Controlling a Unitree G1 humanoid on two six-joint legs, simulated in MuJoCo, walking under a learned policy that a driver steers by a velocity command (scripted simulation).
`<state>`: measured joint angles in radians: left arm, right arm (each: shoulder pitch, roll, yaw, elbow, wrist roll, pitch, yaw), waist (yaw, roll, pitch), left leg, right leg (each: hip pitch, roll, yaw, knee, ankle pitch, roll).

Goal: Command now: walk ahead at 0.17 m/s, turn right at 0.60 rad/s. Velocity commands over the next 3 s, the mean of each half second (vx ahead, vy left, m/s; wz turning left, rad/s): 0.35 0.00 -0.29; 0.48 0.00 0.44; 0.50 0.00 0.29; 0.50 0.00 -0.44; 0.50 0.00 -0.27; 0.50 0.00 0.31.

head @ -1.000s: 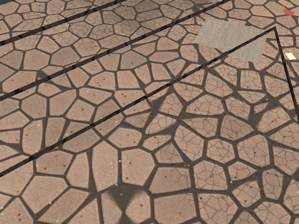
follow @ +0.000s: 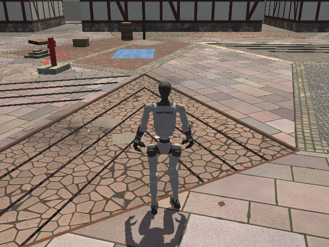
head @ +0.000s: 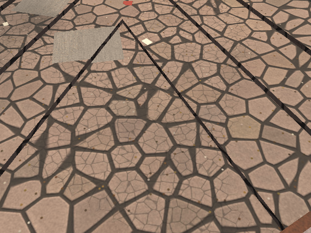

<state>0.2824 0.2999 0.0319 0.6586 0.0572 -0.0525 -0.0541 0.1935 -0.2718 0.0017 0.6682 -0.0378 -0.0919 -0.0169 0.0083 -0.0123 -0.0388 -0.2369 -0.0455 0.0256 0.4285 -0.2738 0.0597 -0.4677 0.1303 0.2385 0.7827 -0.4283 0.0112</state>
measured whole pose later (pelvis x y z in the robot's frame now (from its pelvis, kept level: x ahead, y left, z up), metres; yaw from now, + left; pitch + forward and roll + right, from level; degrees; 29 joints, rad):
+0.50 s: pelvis +0.07 -0.07 +0.00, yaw -7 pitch +0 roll +1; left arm 0.13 0.25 0.03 0.70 0.03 -0.02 -0.01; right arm 0.43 -0.28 -0.05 0.85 -0.01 0.01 0.02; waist -0.06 0.02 0.04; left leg -0.23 0.04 0.01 0.82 -0.44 0.06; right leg -0.29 0.00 -0.05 0.50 -0.21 -0.04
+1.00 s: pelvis +0.29 -0.07 -0.06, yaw +10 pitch +0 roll -5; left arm 0.52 0.14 -0.04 1.00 0.04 -0.10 0.02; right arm 0.19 -0.20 0.00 0.76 0.00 -0.03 0.09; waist 0.06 0.07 0.01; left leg -0.58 0.12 -0.09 0.55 0.35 0.06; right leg 0.15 0.04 -0.35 0.52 -0.65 0.03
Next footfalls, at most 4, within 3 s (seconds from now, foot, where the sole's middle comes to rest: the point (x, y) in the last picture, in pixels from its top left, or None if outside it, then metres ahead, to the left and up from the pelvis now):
0.42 right None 0.13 -0.17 -0.78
1.12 left None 0.52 0.10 -0.93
1.52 right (177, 180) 0.82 -0.07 -0.93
2.04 left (137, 138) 1.10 0.15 -0.93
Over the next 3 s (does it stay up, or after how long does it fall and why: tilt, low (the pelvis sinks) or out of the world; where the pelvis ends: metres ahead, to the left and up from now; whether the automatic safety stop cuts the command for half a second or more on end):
stays up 1.38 0.08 -0.18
